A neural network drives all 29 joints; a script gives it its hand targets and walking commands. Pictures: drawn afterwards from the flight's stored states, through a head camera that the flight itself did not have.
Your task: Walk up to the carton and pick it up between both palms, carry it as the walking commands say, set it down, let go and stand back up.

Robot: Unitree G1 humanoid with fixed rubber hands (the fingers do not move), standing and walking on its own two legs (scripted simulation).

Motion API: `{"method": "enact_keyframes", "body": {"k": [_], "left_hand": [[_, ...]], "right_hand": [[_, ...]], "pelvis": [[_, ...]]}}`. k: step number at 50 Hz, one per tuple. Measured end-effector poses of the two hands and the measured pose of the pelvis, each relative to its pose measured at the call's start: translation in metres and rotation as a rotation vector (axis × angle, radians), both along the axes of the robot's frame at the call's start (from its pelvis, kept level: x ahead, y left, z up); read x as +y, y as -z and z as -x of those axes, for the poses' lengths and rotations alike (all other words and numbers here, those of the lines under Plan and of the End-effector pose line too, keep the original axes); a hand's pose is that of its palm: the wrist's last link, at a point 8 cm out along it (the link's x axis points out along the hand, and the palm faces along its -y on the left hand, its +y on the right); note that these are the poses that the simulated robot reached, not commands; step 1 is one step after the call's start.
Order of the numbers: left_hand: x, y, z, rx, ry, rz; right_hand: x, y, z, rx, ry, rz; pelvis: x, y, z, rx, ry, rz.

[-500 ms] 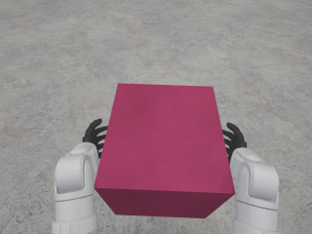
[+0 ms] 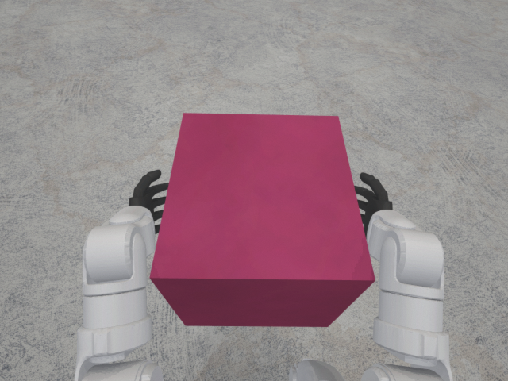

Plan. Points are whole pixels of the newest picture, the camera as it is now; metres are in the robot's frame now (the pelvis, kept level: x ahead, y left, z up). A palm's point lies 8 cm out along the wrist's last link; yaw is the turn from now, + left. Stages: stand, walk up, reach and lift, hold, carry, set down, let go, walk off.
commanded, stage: carry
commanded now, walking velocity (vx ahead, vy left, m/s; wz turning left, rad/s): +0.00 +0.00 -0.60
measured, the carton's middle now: (258, 224) +0.34 +0.03 +0.02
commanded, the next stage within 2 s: none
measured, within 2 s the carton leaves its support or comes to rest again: neither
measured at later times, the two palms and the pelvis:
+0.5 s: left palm (249, 213) +0.32 +0.04 +0.09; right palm (497, 292) +0.22 -0.28 +0.09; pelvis -0.04 -0.01 -0.01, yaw -17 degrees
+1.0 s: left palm (345, 253) +0.26 -0.09 +0.09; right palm out of the picture +0.06 -0.36 +0.08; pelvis -0.10 -0.02 -0.01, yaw -35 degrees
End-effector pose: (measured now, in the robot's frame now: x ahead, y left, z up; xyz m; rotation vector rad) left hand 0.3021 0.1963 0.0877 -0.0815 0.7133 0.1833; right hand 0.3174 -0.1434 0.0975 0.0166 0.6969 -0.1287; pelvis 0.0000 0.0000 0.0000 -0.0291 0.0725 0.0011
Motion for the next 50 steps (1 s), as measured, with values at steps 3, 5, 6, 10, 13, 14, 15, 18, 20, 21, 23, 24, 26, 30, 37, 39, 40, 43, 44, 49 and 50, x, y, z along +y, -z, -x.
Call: {"method": "enact_keyframes", "body": {"k": [3, 5, 6, 10, 13, 14, 15, 18, 20, 21, 23, 24, 26, 30, 37, 39, 40, 43, 44, 49, 50], "left_hand": [[-0.018, -0.009, -0.01, -0.029, 0.055, -0.014], [-0.035, -0.013, -0.019, -0.04, 0.093, -0.025], [-0.045, -0.015, -0.023, -0.043, 0.112, -0.03], [-0.09, -0.011, -0.033, -0.043, 0.185, -0.05], [-0.121, -0.002, -0.031, -0.004, 0.243, -0.059], [-0.129, 0.0, -0.03, 0.003, 0.26, -0.062], [-0.136, 0.001, -0.029, 0.007, 0.274, -0.062], [-0.151, 0.001, -0.026, -0.004, 0.305, -0.05], [-0.156, 0.0, -0.025, -0.018, 0.319, -0.039], [-0.157, -0.001, -0.024, -0.024, 0.324, -0.033], [-0.156, -0.002, -0.022, -0.032, 0.331, -0.023], [-0.155, -0.002, -0.02, -0.034, 0.335, -0.017], [-0.15, -0.001, -0.018, -0.038, 0.343, -0.007], [-0.138, 0.003, -0.013, -0.038, 0.368, 0.01], [-0.152, -0.011, -0.002, -0.034, 0.458, 0.003], [-0.168, -0.019, -0.003, -0.055, 0.499, -0.008], [-0.178, -0.023, -0.004, -0.062, 0.519, -0.013], [-0.212, -0.028, 0.0, -0.068, 0.578, -0.03], [-0.225, -0.028, 0.002, -0.068, 0.596, -0.035], [-0.28, -0.009, 0.031, -0.013, 0.693, -0.067], [-0.287, -0.005, 0.038, -0.002, 0.712, -0.073]], "right_hand": [[-0.019, -0.005, 0.008, -0.028, 0.045, -0.003], [-0.035, -0.006, 0.013, -0.039, 0.079, -0.006], [-0.044, -0.005, 0.016, -0.041, 0.097, -0.01], [-0.087, 0.008, 0.031, -0.042, 0.165, -0.021], [-0.115, 0.017, 0.05, -0.002, 0.219, -0.03], [-0.122, 0.018, 0.056, 0.006, 0.237, -0.035], [-0.128, 0.018, 0.062, 0.01, 0.254, -0.038], [-0.14, 0.015, 0.076, -0.002, 0.295, -0.038], [-0.144, 0.011, 0.082, -0.017, 0.316, -0.035], [-0.144, 0.009, 0.085, -0.024, 0.325, -0.033], [-0.143, 0.006, 0.09, -0.032, 0.339, -0.03], [-0.141, 0.004, 0.092, -0.035, 0.345, -0.027], [-0.135, 0.001, 0.097, -0.039, 0.355, -0.02], [-0.121, 0.0, 0.111, -0.038, 0.38, -0.003], [-0.124, -0.01, 0.149, -0.029, 0.446, 0.016], [-0.135, -0.016, 0.159, -0.045, 0.471, 0.025], [-0.142, -0.018, 0.165, -0.05, 0.486, 0.027], [-0.167, -0.016, 0.187, -0.052, 0.539, 0.02], [-0.176, -0.013, 0.195, -0.051, 0.557, 0.015], [-0.213, 0.012, 0.25, 0.003, 0.653, -0.021], [-0.217, 0.014, 0.26, 0.014, 0.673, -0.03]], "pelvis": [[-0.004, 0.0, 0.005, -0.002, 0.038, 0.006], [-0.008, 0.002, 0.007, 0.0, 0.065, 0.007], [-0.012, 0.004, 0.008, 0.001, 0.079, 0.007], [-0.026, 0.015, 0.012, 0.006, 0.13, -0.004], [-0.028, 0.012, 0.02, 0.004, 0.158, -0.021], [-0.028, 0.011, 0.022, 0.005, 0.169, -0.025], [-0.028, 0.01, 0.025, 0.007, 0.18, -0.029], [-0.026, 0.008, 0.031, 0.011, 0.214, -0.034], [-0.023, 0.007, 0.035, 0.014, 0.237, -0.035], [-0.022, 0.007, 0.037, 0.015, 0.248, -0.036], [-0.017, 0.007, 0.04, 0.017, 0.269, -0.037], [-0.014, 0.007, 0.041, 0.017, 0.28, -0.038], [-0.008, 0.008, 0.043, 0.017, 0.302, -0.038], [0.002, 0.01, 0.048, 0.003, 0.355, -0.031], [0.002, -0.001, 0.06, -0.017, 0.451, 0.01], [-0.001, -0.001, 0.065, -0.017, 0.478, 0.015], [-0.003, 0.0, 0.068, -0.017, 0.492, 0.017], [-0.013, 0.004, 0.076, -0.016, 0.534, 0.017], [-0.017, 0.008, 0.079, -0.017, 0.547, 0.012], [-0.025, 0.013, 0.094, -0.019, 0.601, -0.014], [-0.024, 0.012, 0.097, -0.019, 0.611, -0.019]]}}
